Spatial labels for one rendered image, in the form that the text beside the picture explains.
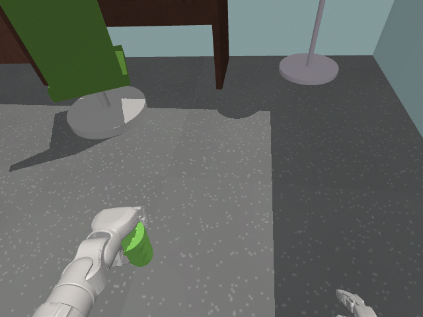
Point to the left robot arm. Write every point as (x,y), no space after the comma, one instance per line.
(84,278)

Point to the coat stand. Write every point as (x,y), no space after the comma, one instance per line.
(309,68)

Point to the cup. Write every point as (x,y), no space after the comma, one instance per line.
(137,246)

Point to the right robot hand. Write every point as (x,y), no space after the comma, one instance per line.
(354,304)

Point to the office chair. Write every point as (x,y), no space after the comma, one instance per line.
(70,44)

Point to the left robot hand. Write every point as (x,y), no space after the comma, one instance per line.
(122,220)

